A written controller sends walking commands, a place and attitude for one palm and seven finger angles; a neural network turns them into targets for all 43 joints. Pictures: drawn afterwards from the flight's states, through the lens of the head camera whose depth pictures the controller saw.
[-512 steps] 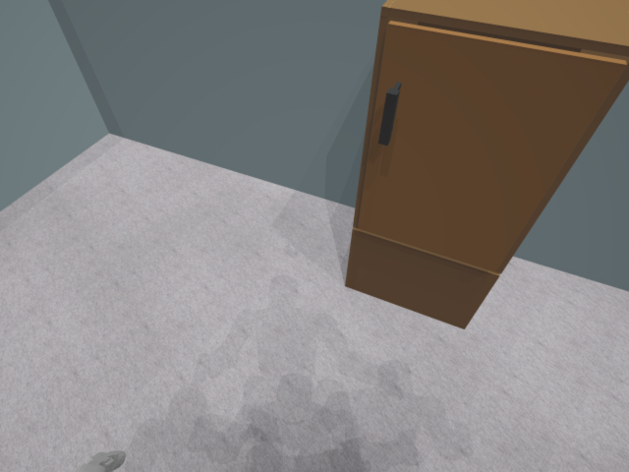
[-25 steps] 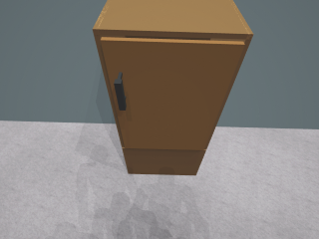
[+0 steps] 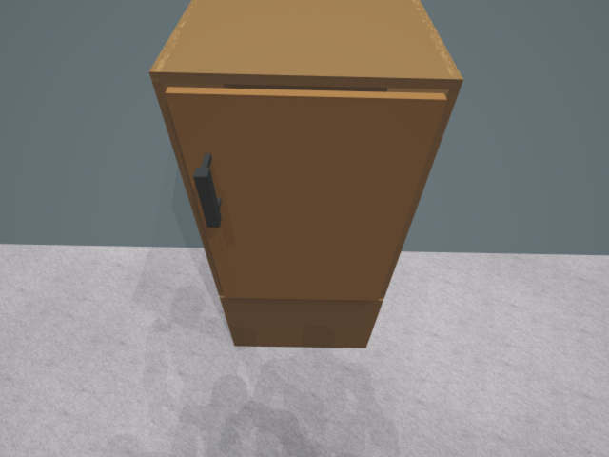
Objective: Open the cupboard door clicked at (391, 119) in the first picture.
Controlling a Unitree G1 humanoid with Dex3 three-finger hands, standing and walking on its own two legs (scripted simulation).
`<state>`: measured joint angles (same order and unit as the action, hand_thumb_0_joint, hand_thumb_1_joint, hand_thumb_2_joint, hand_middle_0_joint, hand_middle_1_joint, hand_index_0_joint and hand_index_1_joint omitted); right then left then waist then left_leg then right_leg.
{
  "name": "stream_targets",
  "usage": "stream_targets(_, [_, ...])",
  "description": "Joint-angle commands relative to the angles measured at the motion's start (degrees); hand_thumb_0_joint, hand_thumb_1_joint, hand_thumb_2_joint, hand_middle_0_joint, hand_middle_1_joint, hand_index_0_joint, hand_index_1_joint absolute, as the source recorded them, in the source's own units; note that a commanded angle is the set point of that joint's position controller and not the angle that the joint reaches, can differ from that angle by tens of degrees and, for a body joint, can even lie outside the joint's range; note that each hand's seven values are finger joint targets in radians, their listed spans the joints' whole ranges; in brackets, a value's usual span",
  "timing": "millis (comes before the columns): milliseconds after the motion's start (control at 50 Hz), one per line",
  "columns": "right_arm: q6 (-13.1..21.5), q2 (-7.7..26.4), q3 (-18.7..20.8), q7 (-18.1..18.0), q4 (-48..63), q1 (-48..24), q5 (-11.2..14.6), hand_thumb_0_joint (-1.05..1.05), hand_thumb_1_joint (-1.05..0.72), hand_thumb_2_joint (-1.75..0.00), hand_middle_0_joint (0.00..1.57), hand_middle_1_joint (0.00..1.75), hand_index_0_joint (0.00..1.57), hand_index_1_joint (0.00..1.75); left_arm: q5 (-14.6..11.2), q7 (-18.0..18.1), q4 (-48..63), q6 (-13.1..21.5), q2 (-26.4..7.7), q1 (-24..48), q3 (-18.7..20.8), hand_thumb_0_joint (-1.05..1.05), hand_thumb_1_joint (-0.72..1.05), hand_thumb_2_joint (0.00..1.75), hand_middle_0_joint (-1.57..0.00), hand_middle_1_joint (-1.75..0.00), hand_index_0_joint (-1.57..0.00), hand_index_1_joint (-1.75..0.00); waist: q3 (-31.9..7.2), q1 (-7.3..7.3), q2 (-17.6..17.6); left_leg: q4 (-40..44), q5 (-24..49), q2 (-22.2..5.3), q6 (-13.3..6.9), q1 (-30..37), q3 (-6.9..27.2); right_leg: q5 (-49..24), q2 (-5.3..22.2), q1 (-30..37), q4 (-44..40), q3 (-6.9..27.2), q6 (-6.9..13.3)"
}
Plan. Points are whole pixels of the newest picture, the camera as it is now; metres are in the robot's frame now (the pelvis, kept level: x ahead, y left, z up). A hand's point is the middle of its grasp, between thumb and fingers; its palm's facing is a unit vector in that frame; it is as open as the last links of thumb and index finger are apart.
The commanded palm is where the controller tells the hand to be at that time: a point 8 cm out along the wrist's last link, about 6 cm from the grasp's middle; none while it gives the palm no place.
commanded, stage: raise the hand with hooked fingers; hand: left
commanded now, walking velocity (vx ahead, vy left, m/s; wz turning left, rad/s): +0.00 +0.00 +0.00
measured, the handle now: (210, 191) +0.52 +0.20 +0.02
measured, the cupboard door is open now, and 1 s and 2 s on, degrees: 0 0 0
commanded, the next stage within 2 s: none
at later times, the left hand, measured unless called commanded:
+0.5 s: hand out of the picture +0.13 +0.20 -0.05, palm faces +0.15 -0.99 -0.03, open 9.1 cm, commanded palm +0.12 +0.25 -0.03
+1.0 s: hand (121, 401) +0.18 +0.24 -0.01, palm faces +0.05 -1.00 -0.04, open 12.1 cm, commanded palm +0.16 +0.30 +0.00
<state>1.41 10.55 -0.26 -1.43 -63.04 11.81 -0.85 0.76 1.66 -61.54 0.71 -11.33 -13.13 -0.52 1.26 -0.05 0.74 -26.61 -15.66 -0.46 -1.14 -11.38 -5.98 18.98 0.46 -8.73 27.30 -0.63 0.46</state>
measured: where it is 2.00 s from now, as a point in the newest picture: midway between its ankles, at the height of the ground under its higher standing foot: outside the picture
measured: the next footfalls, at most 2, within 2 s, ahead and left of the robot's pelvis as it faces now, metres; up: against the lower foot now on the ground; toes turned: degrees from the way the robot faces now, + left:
none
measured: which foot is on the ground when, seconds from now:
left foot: down 0.00-1.00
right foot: down 0.00-1.00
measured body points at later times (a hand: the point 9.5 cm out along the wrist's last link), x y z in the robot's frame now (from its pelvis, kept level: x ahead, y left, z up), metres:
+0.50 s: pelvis -0.06 -0.04 -0.09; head -0.01 -0.04 +0.36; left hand +0.11 +0.25 -0.04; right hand +0.19 -0.28 -0.14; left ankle -0.02 +0.10 -0.74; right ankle -0.05 -0.11 -0.74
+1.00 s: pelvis -0.05 +0.00 -0.06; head +0.00 +0.01 +0.39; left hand +0.18 +0.29 -0.01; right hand +0.09 -0.26 -0.14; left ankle -0.02 +0.10 -0.74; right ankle -0.05 -0.11 -0.74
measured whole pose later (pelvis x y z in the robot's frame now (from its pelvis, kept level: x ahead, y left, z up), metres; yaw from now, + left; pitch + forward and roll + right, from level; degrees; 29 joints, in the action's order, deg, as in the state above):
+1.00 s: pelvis -0.05 +0.00 -0.06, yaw +2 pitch +11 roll -2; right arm 13.9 15.9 0.1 -4.4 -35.0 17.2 1.9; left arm -19.6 -22.2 -12.3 22.0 -17.4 -12.0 17.2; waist -5.2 -1.1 -1.2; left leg -56.3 -23.7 -2.0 -1.6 -44.0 -1.8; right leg 27.2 0.1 -38.7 54.6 -4.5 0.9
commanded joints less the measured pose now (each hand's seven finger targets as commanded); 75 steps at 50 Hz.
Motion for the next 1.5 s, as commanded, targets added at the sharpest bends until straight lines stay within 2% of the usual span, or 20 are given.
stream_targets(0, [8.59, 15.12, 3.89, -1.55, 24.07, 2.16, 3.41, 0.0, -0.9, -0.9, 0.2, 0.3, 0.2, 0.3, -9.28, 2.72, 87.0, 12.93, -22.34, 35.29, 14.61, 0.0, 0.88, 0.89, -0.2, -0.32, -0.2, -0.32, -27.09, -4.36, -9.47, -0.57, 31.4, -0.22, -0.27, 13.7, 6.77, -34.88, 2.56, -0.91, 1.68, 0.25, 2.38])
stream_targets(20, [14.41, 10.84, 2.33, -3.61, 22.37, -0.78, 2.04, 0.0, -0.9, -0.9, 0.2, 0.3, 0.2, 0.3, -5.06, 3.66, 71.96, 11.07, -17.09, 4.54, 12.36, 0.0, 0.85, 0.88, -0.2, -0.33, -0.2, -0.33, -26.6, 1.34, -17.71, 1.08, 43.0, -4.51, -0.98, 23.73, 8.76, -21.57, -0.01, -5.64, 7.29, -1.48, 2.2])
stream_targets(40, [15.75, 8.34, 2.5, -3.11, 21.83, -1.01, 2.63, 0.0, -0.9, -0.9, 0.2, 0.3, 0.2, 0.3, -8.24, 4.39, 63.33, 4.64, -2.96, -11.56, 4.57, 0.0, 0.83, 0.87, -0.21, -0.34, -0.21, -0.34, -18.8, -0.56, -16.65, 1.53, 43.91, -3.88, 1.32, 17.76, 8.39, -8.2, -0.35, -10.45, 9.58, -4.67, 1.21])
stream_targets(60, [15.55, 8.14, 3.4, -2.48, 20.92, 1.25, 3.01, 0.0, -0.9, -0.9, 0.2, 0.3, 0.2, 0.3, -9.04, 3.47, 60.09, 4.57, 1.93, -8.4, 3.52, 0.0, 0.81, 0.86, -0.21, -0.36, -0.21, -0.36, -9.35, -2.84, -7.01, -0.75, 39.6, -4.12, 1.22, 11.29, 8.39, -6.69, -0.19, -15.21, 7.04, -4.56, 0.45])
stream_targets(80, [15.66, 10.28, 4.99, -2.02, 23.52, 0.19, 2.1, 0.0, -0.9, -0.9, 0.2, 0.3, 0.2, 0.3, -9.74, 1.87, 59.85, 7.23, -0.16, -5.25, 5.95, 0.0, 0.78, 0.85, -0.21, -0.37, -0.21, -0.37, -3.24, -2.89, -1.87, -4.48, 30.9, -3.47, 0.86, 4.14, 8.83, -7.16, -0.24, -18.52, 4.93, -5.15, 0.16])
stream_targets(120, [14.8, 10.93, 6.06, -1.45, 26.1, -1.32, 0.86, 0.0, -0.9, -0.9, 0.2, 0.3, 0.2, 0.3, -11.42, -2.97, 49.99, 14.5, -0.08, -16.87, 10.18, 0.0, 0.74, 0.83, -0.21, -0.4, -0.21, -0.4, -3.02, -0.6, 10.39, -11.31, 17.28, -0.9, 0.9, -8.92, 7.13, -13.91, -0.6, -21.28, 7.88, -6.21, -0.01])
stream_targets(160, [14.56, 10.43, 6.38, -0.06, 28.78, -2.83, 0.9, 0.0, -0.9, -0.9, 0.2, 0.3, 0.2, 0.3, -13.05, -10.02, 46.35, 23.37, 0.83, -23.77, 12.16, 0.0, 0.69, 0.81, -0.22, -0.43, -0.22, -0.43, -8.59, 2.82, 12.15, -17.53, 17.88, 0.35, 1.52, -17.03, 5.7, -21.6, -0.32, -21.57, 16.74, -5.54, 0.32])
stream_targets(200, [15.05, 10.51, 6.78, 0.77, 31.55, -5.15, 1.05, 0.0, -0.9, -0.9, 0.2, 0.3, 0.2, 0.3, -14.98, -17.46, 47.65, 32.58, -1.52, -20.9, 13.95, 0.0, 0.64, 0.79, -0.22, -0.47, -0.22, -0.47, -12.78, 3.57, 9.92, -23.44, 12.17, 1.32, 1.9, -24.44, 4.75, -21.74, 0.2, -24.89, 23.13, -2.85, 0.07])
stream_targets(240, [15.25, 10.89, 6.92, 1.23, 33.79, -4.91, 1.75, 0.0, -0.9, -0.9, 0.2, 0.3, 0.2, 0.3, -16.8, -23.8, 47.81, 37.84, -8.6, -16.66, 19.9, 0.0, 0.6, 0.77, -0.22, -0.5, -0.22, -0.5, -15.91, 4.0, 3.94, -28.37, 8.32, 1.61, 1.86, -29.65, 4.54, -19.26, 1.24, -25.78, 26.29, 1.85, 0.38])
stream_targets(280, [14.7, 11.07, 6.6, 0.44, 37.94, -5.8, 2.39, 0.0, -0.9, -0.9, 0.2, 0.3, 0.2, 0.3, -20.22, -26.55, 53.32, 36.59, -11.72, -11.22, 23.35, 0.0, 0.55, 0.75, -0.22, -0.53, -0.22, -0.53, -22.18, 3.98, 2.45, -30.88, 4.2, 2.33, 1.2, -32.58, 3.25, -12.64, 2.14, -22.98, 24.82, 6.61, -0.72])
stream_targets(320, [14.08, 10.35, 5.88, -0.76, 39.9, -5.33, 2.98, 0.0, -0.9, -0.9, 0.2, 0.3, 0.2, 0.3, -22.54, -26.79, 58.86, 34.53, -12.27, -5.32, 23.74, 0.0, 0.5, 0.73, -0.23, -0.55, -0.23, -0.55, -22.64, 2.55, 0.45, -32.99, 0.24, 2.15, 0.61, -34.68, 3.17, -6.1, 3.18, -22.93, 21.23, 11.39, -2.52])
stream_targets(360, [13.78, 10.06, 5.41, -1.68, 39.6, -3.29, 2.91, 0.0, -0.9, -0.9, 0.2, 0.3, 0.2, 0.3, -22.84, -25.96, 65.3, 34.36, -13.44, 2.34, 23.13, 0.0, 0.46, 0.71, -0.23, -0.58, -0.23, -0.58, -21.94, 0.45, -0.59, -34.43, -1.26, 0.8, -0.03, -34.39, 4.45, -1.53, 2.85, -25.29, 20.13, 12.06, -2.86])
stream_targets(440, [14.79, 10.72, 3.89, -3.67, 37.69, -1.27, 2.87, 0.0, -0.9, -0.9, 0.2, 0.3, 0.2, 0.3, -21.91, -26.3, 68.94, 34.51, -13.25, 11.24, 17.93, 0.0, 0.36, 0.67, -0.24, -0.64, -0.24, -0.64, -17.63, -3.72, -1.14, -35.68, -3.21, -0.81, -1.13, -33.49, 6.17, 4.68, 1.59, -31.48, 18.72, 11.33, -2.63])
stream_targets(480, [15.42, 11.1, 3.52, -4.32, 36.75, -1.12, 3.0, 0.0, -0.9, -0.9, 0.2, 0.3, 0.2, 0.3, -21.44, -27.35, 66.19, 32.47, -14.23, 9.9, 17.78, 0.0, 0.32, 0.65, -0.24, -0.68, -0.24, -0.68, -17.26, -3.27, -3.93, -34.38, -4.02, -0.92, -1.22, -32.88, 6.42, 7.11, 1.2, -32.08, 18.04, 10.04, -1.7])
stream_targets(640, [14.95, 10.61, 2.72, -3.95, 37.83, -1.74, 3.15, 0.0, -0.9, -0.9, 0.2, 0.3, 0.2, 0.3, -23.46, -26.36, 57.3, 21.67, -17.8, 2.13, 25.91, 0.0, 0.13, 0.57, -0.25, -0.8, -0.25, -0.8, -19.22, 1.95, -0.25, -27.51, 0.41, -0.41, -0.69, -30.42, 7.53, 2.13, 1.13, -23.4, 16.51, 6.67, -1.77])
stream_targets(760, [15.61, 11.22, 3.15, -2.96, 37.4, 0.0, 2.92, 0.0, -0.9, -0.9, 0.2, 0.3, 0.2, 0.3, -22.41, -24.15, 58.56, 25.26, -15.28, 3.61, 23.29, 0.0, -0.01, 0.51, -0.27, -0.88, -0.27, -0.88, -17.19, 0.6, 0.75, -23.87, 0.15, -0.22, -0.84, -26.9, 7.21, 3.2, -0.44, -26.78, 16.9, 2.49, -0.86])
stream_targets(920, [16.31, 12.77, 2.99, -3.3, 37.13, 1.94, 3.1, 0.0, -0.9, -0.9, 0.2, 0.3, 0.2, 0.3, -21.58, -23.61, 61.7, 26.02, -17.62, 8.02, 23.42, 0.0, -0.2, 0.43, -0.28, -1.0, -0.28, -1.0, -19.09, 0.02, -5.01, -19.74, 0.04, -0.61, -0.73, -19.27, 8.31, 1.66, -1.77, -28.51, 18.34, -2.28, 0.53])
stream_targets(1180, [14.05, 13.28, 1.8, -3.34, 38.57, 2.21, 3.33, 0.0, -0.9, -0.9, 0.2, 0.3, 0.2, 0.3, -21.05, -25.18, 59.22, 19.01, -19.87, 15.17, 24.25, 0.0, -0.5, 0.3, -0.3, -1.2, -0.3, -1.2, -18.34, -0.11, -7.35, -16.0, 6.33, -1.18, 0.56, -12.49, 10.07, -4.56, -2.63, -25.85, 16.65, -4.29, 1.1])
stream_targets(1400, [12.8, 13.48, 1.27, -3.94, 38.47, 1.84, 3.48, 0.0, -0.9, -0.9, 0.2, 0.3, 0.2, 0.3, -21.71, -28.48, 55.36, 16.59, -23.93, 23.92, 26.9, 0.0, -0.5, 0.3, -0.3, -1.2, -0.3, -1.2, -19.05, -0.16, -8.27, -14.58, 7.9, -0.89, 0.79, -9.19, 10.02, -5.75, -2.87, -24.06, 14.34, -4.05, 1.35])
stream_targets(1480, [12.4, 13.8, 1.17, -4.23, 38.23, 2.16, 3.58, 0.0, -0.9, -0.9, 0.2, 0.3, 0.2, 0.3, -22.56, -29.84, 52.28, 15.94, -26.12, 25.73, 28.92, 0.0, -0.5, 0.3, -0.3, -1.2, -0.3, -1.2, -19.52, -0.05, -5.79, -14.28, 8.39, -0.66, 0.41, -9.36, 9.54, -7.26, -3.03, -22.1, 13.32, -3.72, 1.34])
